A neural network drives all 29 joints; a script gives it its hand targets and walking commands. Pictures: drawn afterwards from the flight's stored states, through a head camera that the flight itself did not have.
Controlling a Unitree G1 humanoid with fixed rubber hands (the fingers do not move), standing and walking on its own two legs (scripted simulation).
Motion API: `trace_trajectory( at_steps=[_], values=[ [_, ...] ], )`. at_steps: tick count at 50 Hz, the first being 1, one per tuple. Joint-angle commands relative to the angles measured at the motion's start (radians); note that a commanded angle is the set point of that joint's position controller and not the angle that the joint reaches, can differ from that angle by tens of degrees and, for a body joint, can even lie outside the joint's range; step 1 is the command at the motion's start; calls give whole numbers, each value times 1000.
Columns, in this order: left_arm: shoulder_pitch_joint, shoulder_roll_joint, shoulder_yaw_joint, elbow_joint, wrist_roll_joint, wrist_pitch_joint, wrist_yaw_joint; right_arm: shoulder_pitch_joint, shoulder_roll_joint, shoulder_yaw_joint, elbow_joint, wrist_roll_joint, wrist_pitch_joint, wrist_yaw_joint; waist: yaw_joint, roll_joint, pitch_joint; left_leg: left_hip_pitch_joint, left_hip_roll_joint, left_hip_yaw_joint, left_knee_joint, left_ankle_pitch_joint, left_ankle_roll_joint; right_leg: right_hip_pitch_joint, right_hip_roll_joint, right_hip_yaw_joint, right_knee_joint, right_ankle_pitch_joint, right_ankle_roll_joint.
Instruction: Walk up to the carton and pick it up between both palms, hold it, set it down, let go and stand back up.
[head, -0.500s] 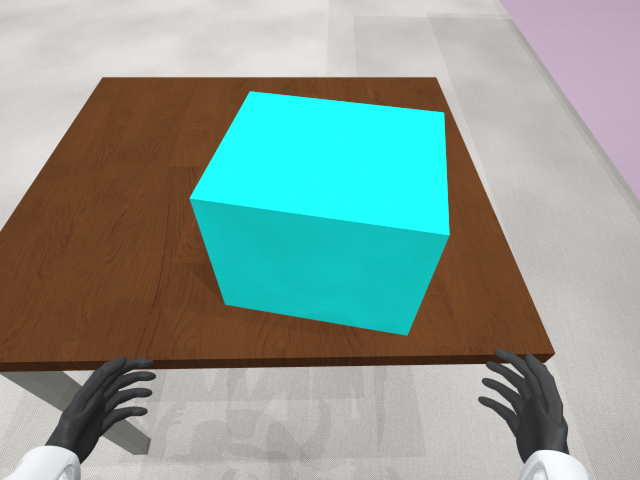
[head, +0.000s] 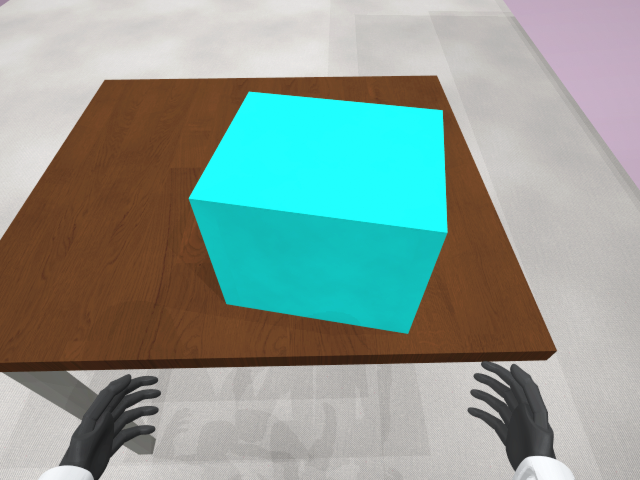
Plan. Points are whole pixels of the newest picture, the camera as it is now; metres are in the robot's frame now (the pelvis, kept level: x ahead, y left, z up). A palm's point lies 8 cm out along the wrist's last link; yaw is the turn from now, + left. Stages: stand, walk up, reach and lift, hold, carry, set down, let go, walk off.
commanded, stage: set down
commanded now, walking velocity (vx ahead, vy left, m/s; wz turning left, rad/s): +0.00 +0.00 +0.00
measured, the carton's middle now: (328, 212) +0.46 +0.00 +0.07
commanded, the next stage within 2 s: let go in 0.94 s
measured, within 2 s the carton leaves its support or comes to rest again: neither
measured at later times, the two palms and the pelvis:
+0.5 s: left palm out of the picture +0.15 +0.26 -0.03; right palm (526, 461) +0.16 -0.22 -0.03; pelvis +0.00 +0.00 +0.00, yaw +0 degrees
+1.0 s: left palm out of the picture +0.14 +0.24 -0.06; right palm (507, 466) +0.16 -0.21 -0.08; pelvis +0.01 +0.00 +0.00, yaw +0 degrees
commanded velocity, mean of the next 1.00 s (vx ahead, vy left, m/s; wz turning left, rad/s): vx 0.00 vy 0.00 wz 0.00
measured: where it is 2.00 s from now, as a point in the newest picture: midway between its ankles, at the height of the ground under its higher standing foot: outside the picture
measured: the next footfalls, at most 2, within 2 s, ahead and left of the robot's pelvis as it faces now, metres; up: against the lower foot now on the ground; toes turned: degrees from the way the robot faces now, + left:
none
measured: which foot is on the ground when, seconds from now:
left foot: down 0.00-1.00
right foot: down 0.00-1.00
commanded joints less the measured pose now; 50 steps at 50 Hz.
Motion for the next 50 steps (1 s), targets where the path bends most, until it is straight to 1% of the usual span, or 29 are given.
trace_trajectory(
  at_steps=[1,2,6,7,11,12,13,14,16,18,19,21,23,26,27,31,35,36,37,38,39,41,43,44,46,47,48,49,50],
  values=[
    [-53,45,12,-67,17,-38,25,-31,-158,-48,-76,-104,-99,32,63,93,-57,91,27,-36,-127,216,-78,159,51,-51,-4,33,-79],
    [-59,36,8,-64,30,-33,27,-33,-162,-46,-33,-102,-95,34,59,123,-59,96,23,-28,-126,224,-85,147,52,-55,1,33,-78],
    [-36,-1,-14,-24,62,-30,35,-34,-192,-65,53,-114,-126,56,47,139,-42,137,27,-39,-122,271,-98,126,63,-64,-8,43,-88],
    [-30,0,-15,-25,58,-36,38,-39,-183,-65,35,-111,-139,59,48,110,-59,140,24,-38,-114,265,-96,126,67,-66,-13,52,-84],
    [-22,-35,-30,20,86,-37,49,-56,-212,-76,110,-131,-186,82,40,118,-37,155,19,-25,-114,305,-108,96,76,-79,-22,50,-94],
    [-28,-23,-33,27,82,-43,48,-59,-197,-67,105,-135,-202,82,39,103,-46,142,15,-22,-109,289,-101,111,71,-73,-25,51,-91],
    [-23,-33,-38,14,94,-50,57,-56,-202,-76,133,-136,-215,88,40,125,-46,153,19,-27,-107,319,-110,100,76,-81,-19,56,-94],
    [-18,-33,-42,40,94,-52,59,-62,-199,-78,145,-142,-231,92,32,103,-42,145,16,-30,-102,291,-105,98,76,-81,-21,50,-93],
    [-41,-35,-40,57,114,-60,66,-74,-199,-67,169,-151,-247,99,39,112,-34,131,13,-25,-114,255,-102,99,73,-79,-21,36,-93],
    [-48,-30,-46,81,111,-73,66,-86,-188,-66,185,-160,-267,101,37,84,-36,122,11,-21,-112,222,-91,97,69,-82,-22,31,-92],
    [-68,-40,-56,92,118,-72,74,-96,-188,-71,218,-169,-270,105,28,106,-21,103,15,-23,-122,183,-93,95,72,-84,-18,11,-92],
    [-64,-42,-60,79,125,-80,81,-107,-189,-67,246,-171,-286,111,37,111,-48,113,18,-29,-118,187,-94,90,72,-87,-7,24,-88],
    [-75,-36,-59,112,131,-84,80,-104,-175,-56,262,-176,-297,107,30,90,-46,98,9,-22,-110,179,-90,107,68,-83,-10,32,-85],
    [-72,-65,-71,154,157,-82,88,-122,-195,-62,370,-190,-311,119,16,134,-25,112,18,-32,-117,177,-101,74,76,-97,0,14,-92],
    [-79,-72,-69,159,155,-88,89,-131,-189,-66,359,-193,-323,120,21,105,-38,116,15,-31,-110,181,-94,75,77,-94,-1,12,-92],
    [-76,-84,-82,214,168,-87,94,-161,-192,-61,443,-205,-344,126,8,110,-30,117,11,-23,-109,173,-98,78,76,-99,-2,17,-88],
    [-86,-105,-81,235,184,-93,105,-186,-190,-52,496,-215,-375,139,26,116,-50,121,14,-26,-99,205,-101,77,81,-108,5,29,-91],
    [-88,-115,-87,262,189,-92,106,-200,-202,-58,529,-221,-378,144,21,105,-48,128,12,-28,-97,195,-102,61,84,-111,2,6,-91],
    [-93,-120,-84,270,207,-93,109,-202,-205,-54,546,-217,-387,148,21,127,-53,132,14,-31,-102,207,-104,64,87,-114,10,14,-91],
    [-103,-116,-86,268,202,-98,110,-211,-200,-56,544,-223,-399,145,21,110,-58,139,11,-26,-89,229,-104,61,86,-114,8,29,-91],
    [-96,-124,-91,287,214,-95,111,-216,-208,-58,587,-225,-403,150,12,126,-56,154,17,-31,-90,233,-107,48,90,-119,11,18,-89],
    [-104,-127,-96,278,198,-106,109,-223,-197,-52,584,-231,-422,145,13,83,-62,153,8,-22,-80,260,-104,62,88,-118,6,45,-87],
    [-120,-142,-98,298,215,-114,122,-241,-210,-63,638,-234,-438,156,17,113,-69,155,17,-35,-82,267,-113,46,98,-124,17,28,-90],
    [-113,-130,-90,297,213,-121,120,-242,-204,-56,626,-235,-447,156,18,102,-70,154,12,-27,-74,275,-108,51,91,-118,13,40,-88],
    [-131,-158,-101,338,231,-113,127,-269,-221,-64,703,-239,-448,165,15,121,-44,155,16,-30,-86,260,-109,32,100,-129,17,18,-93],
    [-136,-143,-102,338,224,-117,121,-272,-212,-58,677,-241,-457,160,5,95,-61,159,10,-26,-82,249,-106,45,93,-124,15,34,-84],
    [-132,-152,-99,347,232,-117,125,-283,-219,-59,698,-243,-459,166,17,105,-59,159,12,-26,-88,251,-107,46,98,-127,16,21,-88],
    [-139,-156,-103,365,236,-116,124,-283,-218,-56,723,-247,-458,167,12,106,-54,151,11,-25,-86,245,-104,50,96,-128,16,29,-88],
    [-143,-158,-105,366,231,-117,126,-294,-217,-55,726,-248,-465,166,17,90,-67,149,8,-23,-84,241,-104,56,98,-128,17,25,-87]
  ],
)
